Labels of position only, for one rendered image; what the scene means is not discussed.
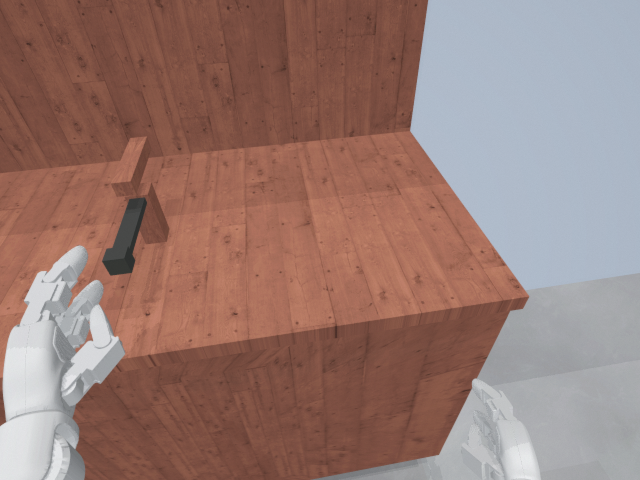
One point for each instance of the left robot hand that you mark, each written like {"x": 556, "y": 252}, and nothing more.
{"x": 42, "y": 347}

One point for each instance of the right robot hand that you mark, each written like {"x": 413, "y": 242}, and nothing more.
{"x": 510, "y": 454}

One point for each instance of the tap lever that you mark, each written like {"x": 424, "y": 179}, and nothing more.
{"x": 119, "y": 259}

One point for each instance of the counter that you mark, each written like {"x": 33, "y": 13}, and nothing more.
{"x": 309, "y": 295}

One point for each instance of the left robot forearm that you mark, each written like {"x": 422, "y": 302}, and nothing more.
{"x": 40, "y": 445}

